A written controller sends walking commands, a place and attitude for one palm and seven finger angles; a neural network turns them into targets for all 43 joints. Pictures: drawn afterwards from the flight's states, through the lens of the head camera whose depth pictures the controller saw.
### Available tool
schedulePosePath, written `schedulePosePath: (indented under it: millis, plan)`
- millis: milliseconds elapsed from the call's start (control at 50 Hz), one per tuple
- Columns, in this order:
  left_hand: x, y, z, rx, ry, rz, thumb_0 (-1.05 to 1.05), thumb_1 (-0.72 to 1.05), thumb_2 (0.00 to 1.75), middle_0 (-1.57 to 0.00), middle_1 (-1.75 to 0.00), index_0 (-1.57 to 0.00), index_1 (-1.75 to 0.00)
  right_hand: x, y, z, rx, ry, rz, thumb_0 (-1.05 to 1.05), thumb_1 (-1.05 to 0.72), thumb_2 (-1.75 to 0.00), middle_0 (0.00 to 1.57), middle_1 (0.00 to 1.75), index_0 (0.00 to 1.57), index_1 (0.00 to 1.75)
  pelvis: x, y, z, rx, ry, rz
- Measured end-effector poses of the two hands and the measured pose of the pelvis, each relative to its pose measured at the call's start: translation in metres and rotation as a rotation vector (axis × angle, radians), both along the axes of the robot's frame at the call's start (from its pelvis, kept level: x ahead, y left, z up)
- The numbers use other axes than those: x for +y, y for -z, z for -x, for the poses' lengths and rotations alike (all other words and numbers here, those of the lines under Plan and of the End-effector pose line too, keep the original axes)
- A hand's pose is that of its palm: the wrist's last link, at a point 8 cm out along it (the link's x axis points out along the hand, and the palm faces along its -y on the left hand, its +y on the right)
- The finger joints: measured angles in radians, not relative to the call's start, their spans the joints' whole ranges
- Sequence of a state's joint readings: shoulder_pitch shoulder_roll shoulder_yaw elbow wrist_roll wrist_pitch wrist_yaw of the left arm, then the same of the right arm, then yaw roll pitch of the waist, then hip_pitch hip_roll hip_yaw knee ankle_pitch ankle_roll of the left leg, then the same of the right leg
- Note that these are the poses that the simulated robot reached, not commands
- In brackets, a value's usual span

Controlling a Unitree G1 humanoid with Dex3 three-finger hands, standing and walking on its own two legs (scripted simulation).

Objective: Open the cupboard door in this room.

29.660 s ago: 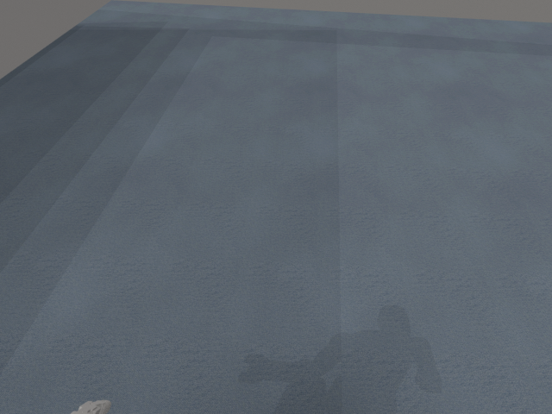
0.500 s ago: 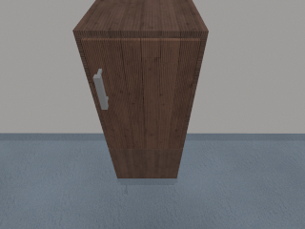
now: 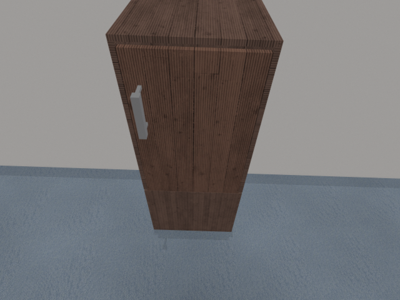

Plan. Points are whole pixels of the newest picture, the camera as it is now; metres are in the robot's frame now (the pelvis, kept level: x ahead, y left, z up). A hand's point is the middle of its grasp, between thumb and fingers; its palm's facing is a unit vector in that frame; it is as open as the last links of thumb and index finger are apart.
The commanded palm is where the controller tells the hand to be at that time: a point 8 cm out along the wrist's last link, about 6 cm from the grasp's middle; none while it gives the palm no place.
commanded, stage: look again from close up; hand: left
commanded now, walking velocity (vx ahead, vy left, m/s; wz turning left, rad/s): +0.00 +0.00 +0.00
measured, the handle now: (141, 112) +0.57 +0.20 +0.06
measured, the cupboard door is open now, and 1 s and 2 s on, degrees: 0 0 0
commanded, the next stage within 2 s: raise the hand with hooked fingers in 0.28 s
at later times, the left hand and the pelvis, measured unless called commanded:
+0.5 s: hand out of the picture +0.10 +0.19 -0.11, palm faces +0.23 -0.94 -0.25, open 7.3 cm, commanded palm +0.12 +0.21 -0.06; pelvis +0.02 -0.01 +0.00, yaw +1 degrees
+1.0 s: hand (116, 264) +0.19 +0.18 -0.02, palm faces +0.11 -0.99 -0.08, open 9.7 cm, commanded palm +0.17 +0.24 -0.01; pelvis +0.03 -0.04 -0.09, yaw +3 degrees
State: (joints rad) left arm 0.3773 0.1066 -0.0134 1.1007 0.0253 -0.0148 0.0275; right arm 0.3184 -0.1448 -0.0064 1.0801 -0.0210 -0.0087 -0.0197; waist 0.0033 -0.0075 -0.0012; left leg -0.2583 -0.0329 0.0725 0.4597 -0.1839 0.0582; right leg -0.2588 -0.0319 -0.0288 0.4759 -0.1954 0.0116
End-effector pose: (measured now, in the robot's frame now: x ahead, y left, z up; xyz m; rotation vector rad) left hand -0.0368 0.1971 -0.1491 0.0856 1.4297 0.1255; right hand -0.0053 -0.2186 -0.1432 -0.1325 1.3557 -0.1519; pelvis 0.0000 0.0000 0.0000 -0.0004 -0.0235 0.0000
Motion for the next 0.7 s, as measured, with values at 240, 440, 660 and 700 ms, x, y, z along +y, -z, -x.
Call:
schedulePosePath:
  millis: [240, 440, 660, 700]
  plan:
    - [-0.002, -0.002, -0.017, -0.013, 0.001, -0.007, 0.00, 0.91, 0.90, -0.20, -0.30, -0.20, -0.30, 0.001, 0.000, -0.007, 0.019, -0.001, -0.010, 0.01, -0.92, -0.89, 0.19, 0.30, 0.20, 0.30, -0.005, -0.002, -0.009, 0.003, -0.001, -0.001]
    - [0.014, -0.019, -0.057, -0.131, -0.054, -0.079, 0.04, 0.95, 0.90, -0.20, -0.30, -0.21, -0.30, -0.007, -0.004, -0.021, -0.059, 0.003, 0.016, 0.02, -0.93, -0.89, 0.20, 0.30, 0.20, 0.30, -0.008, 0.000, -0.016, -0.008, 0.005, -0.001]
    - [0.003, -0.150, -0.232, -1.380, 0.022, 0.006, 0.03, 0.80, 0.84, -0.20, -0.39, -0.21, -0.39, -0.060, -0.044, -0.173, -0.768, -0.117, 0.142, 0.02, -0.92, -0.89, 0.20, 0.30, 0.20, 0.30, -0.018, 0.041, -0.017, 0.139, -0.019, -0.007]
    - [-0.006, -0.142, -0.232, -1.457, 0.089, 0.069, 0.02, 0.75, 0.82, -0.21, -0.41, -0.21, -0.41, -0.065, -0.051, -0.202, -0.843, -0.151, 0.153, 0.02, -0.92, -0.89, 0.20, 0.30, 0.20, 0.30, -0.022, 0.054, -0.017, 0.166, -0.011, -0.007]
